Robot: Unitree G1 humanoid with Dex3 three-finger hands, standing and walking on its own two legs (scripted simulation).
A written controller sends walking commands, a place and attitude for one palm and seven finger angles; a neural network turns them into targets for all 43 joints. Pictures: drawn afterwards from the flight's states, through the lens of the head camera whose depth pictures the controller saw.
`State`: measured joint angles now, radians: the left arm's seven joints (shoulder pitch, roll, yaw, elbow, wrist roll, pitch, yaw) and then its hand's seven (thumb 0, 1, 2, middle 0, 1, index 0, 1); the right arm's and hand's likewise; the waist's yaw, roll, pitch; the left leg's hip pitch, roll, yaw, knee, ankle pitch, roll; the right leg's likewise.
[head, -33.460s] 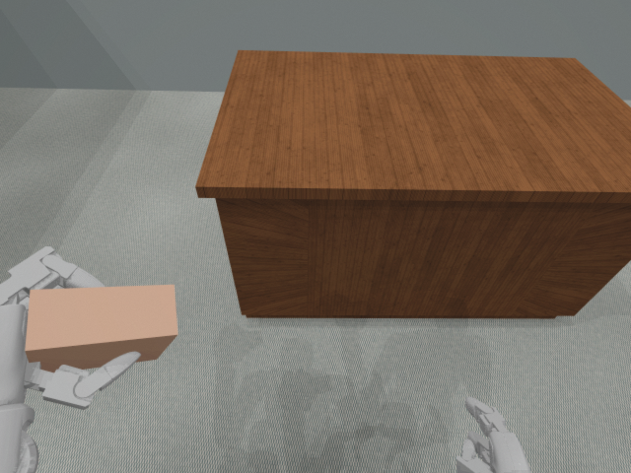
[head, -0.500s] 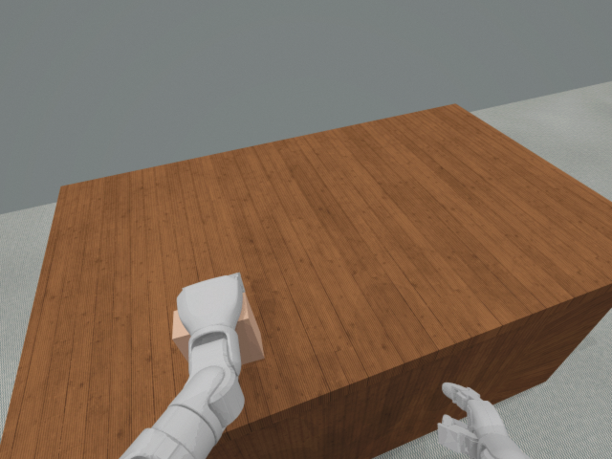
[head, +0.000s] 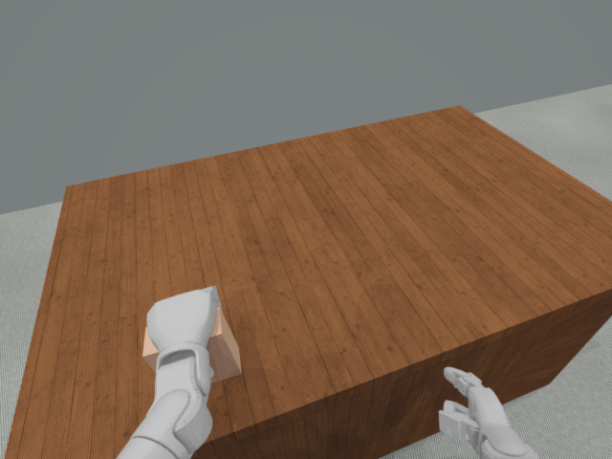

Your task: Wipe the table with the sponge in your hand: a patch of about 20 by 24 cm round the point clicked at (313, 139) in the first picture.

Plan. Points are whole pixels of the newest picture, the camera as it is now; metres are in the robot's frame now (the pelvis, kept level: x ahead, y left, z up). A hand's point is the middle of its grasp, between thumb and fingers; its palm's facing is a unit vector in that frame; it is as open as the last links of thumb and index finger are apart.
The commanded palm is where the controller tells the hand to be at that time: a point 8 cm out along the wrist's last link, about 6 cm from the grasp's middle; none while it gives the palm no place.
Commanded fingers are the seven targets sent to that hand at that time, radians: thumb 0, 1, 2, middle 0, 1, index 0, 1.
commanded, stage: wipe forward along the middle lane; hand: left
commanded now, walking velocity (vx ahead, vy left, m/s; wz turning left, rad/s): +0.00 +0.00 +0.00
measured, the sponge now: (199, 357) +0.26 +0.21 -0.03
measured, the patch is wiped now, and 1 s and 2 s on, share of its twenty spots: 1.00 1.00 1.00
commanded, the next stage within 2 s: slide back across to the first lane in 1.68 s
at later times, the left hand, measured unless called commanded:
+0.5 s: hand (184, 325) +0.30 +0.24 +0.00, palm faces -0.07 -0.05 -1.00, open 9.5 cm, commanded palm +0.27 +0.23 +0.04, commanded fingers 0.00 0.10 1.30 -1.20 -1.60 -1.20 -1.60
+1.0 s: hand (180, 297) +0.34 +0.26 +0.00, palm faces -0.10 -0.01 -0.99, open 9.5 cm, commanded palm +0.32 +0.26 +0.04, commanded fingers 0.00 0.10 1.30 -1.20 -1.60 -1.20 -1.60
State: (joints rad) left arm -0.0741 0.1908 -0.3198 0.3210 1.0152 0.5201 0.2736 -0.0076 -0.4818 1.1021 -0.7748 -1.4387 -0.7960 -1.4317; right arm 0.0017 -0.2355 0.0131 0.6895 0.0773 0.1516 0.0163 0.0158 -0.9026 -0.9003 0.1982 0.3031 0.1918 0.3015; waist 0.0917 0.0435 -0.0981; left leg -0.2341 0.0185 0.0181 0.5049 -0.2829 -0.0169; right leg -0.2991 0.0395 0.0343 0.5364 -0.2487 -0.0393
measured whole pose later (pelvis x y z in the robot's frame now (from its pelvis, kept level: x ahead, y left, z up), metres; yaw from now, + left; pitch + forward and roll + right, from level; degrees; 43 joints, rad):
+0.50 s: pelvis -0.02 +0.00 -0.01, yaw +1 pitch +4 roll +1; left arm -0.31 0.22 -0.25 0.60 1.02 0.46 0.28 -0.01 -0.50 1.10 -0.80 -1.41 -0.82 -1.40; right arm 0.05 -0.23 0.02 0.73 0.08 0.12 -0.05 0.02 -0.90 -0.90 0.20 0.30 0.20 0.30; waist 0.07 0.03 -0.10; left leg -0.36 0.01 0.00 0.56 -0.27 -0.02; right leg -0.42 0.03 0.01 0.59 -0.24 -0.04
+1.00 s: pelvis -0.02 -0.01 -0.01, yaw +1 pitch +9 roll +1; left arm -0.53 0.34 -0.12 0.88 1.01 0.32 0.30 0.00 -0.52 1.12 -0.81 -1.40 -0.83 -1.39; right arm 0.15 -0.26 0.00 0.74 0.07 0.09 -0.07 0.01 -0.90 -0.90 0.20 0.30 0.20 0.30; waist 0.00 0.04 -0.12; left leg -0.51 0.02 -0.02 0.62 -0.28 -0.02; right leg -0.56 0.04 0.00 0.63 -0.24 -0.05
